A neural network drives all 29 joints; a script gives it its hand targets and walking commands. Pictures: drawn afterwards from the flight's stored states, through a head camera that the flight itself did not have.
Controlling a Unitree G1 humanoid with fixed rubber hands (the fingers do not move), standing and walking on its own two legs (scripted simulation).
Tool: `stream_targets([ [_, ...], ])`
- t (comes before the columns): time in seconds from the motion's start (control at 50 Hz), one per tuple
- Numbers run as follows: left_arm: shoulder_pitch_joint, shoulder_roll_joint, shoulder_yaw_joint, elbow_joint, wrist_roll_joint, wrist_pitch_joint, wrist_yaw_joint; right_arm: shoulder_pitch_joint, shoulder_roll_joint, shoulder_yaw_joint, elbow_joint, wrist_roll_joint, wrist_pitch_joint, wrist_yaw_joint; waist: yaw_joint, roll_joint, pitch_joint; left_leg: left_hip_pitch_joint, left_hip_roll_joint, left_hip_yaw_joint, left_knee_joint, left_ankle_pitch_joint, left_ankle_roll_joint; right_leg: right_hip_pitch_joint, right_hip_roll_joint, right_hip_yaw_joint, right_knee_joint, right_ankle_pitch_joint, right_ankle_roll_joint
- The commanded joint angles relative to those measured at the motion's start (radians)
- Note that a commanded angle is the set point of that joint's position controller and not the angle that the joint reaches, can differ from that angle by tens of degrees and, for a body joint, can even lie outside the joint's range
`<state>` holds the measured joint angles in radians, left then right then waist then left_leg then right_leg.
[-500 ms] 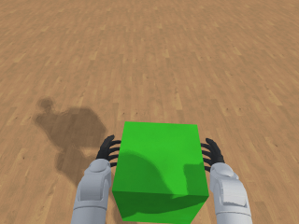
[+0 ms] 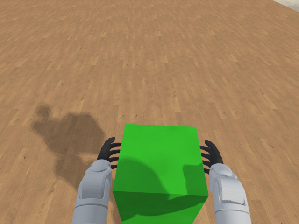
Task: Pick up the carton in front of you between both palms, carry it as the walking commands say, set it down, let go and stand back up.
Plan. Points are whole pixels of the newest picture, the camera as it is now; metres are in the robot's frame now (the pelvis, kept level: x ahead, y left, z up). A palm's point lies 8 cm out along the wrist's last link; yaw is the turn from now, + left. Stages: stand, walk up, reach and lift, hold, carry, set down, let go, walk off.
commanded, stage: carry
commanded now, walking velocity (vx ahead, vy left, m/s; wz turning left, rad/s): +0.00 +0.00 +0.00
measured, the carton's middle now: (158, 177) +0.30 +0.00 -0.05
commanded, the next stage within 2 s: hold in 0.72 s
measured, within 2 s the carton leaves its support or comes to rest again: neither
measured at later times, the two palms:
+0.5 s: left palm (102, 171) +0.26 +0.15 +0.04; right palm (218, 176) +0.26 -0.15 +0.04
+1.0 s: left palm (122, 168) +0.28 +0.10 +0.04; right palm (242, 198) +0.21 -0.19 +0.04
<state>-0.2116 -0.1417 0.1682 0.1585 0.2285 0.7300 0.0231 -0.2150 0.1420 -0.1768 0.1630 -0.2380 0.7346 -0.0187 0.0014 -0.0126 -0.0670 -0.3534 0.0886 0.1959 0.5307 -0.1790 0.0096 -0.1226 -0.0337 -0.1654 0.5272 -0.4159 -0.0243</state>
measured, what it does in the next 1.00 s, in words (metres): stands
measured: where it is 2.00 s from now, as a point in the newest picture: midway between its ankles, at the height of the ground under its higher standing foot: outside the picture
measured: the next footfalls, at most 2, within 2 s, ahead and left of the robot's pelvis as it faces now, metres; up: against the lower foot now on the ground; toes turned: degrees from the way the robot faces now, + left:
none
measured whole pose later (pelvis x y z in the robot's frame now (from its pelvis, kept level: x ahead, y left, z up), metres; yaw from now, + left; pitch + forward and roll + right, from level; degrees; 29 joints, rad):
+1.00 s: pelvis -0.03 +0.02 +0.01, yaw -11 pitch -6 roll +0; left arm -0.23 -0.14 0.16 0.19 0.26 0.70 0.03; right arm -0.22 0.14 -0.21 0.23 -0.23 0.65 -0.01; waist -0.02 -0.04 0.06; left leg -0.16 0.03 -0.03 0.38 -0.11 -0.04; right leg -0.03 0.03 0.01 0.42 -0.28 -0.02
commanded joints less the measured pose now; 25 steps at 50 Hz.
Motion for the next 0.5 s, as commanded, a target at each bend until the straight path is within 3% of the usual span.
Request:
stream_targets([
  [0.0, -0.453, -0.891, -0.544, -0.047, -0.231, -0.032, -0.219, -0.459, 0.863, 0.542, -0.058, 0.235, -0.041, 0.223, -0.001, 0.007, -0.224, 0.194, 0.087, -0.094, -0.040, 0.234, 0.020, -0.077, -0.122, 0.088, -0.110, 0.292, -0.004],
  [0.48, -0.455, -0.904, -0.549, -0.055, -0.236, -0.029, -0.219, -0.467, 0.872, 0.546, -0.064, 0.242, -0.039, 0.228, -0.001, 0.011, -0.253, 0.179, 0.091, -0.098, -0.052, 0.224, 0.016, -0.105, -0.120, 0.102, -0.097, 0.266, -0.014],
])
